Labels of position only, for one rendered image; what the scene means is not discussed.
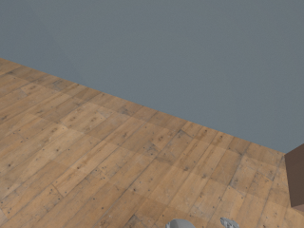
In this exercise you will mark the right robot hand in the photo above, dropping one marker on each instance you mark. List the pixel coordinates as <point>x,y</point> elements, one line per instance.
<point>227,223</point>

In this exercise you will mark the cupboard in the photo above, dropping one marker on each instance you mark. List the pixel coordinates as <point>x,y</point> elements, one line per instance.
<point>294,162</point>

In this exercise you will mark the robot right thigh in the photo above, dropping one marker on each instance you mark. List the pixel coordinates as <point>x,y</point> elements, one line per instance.
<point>179,223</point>

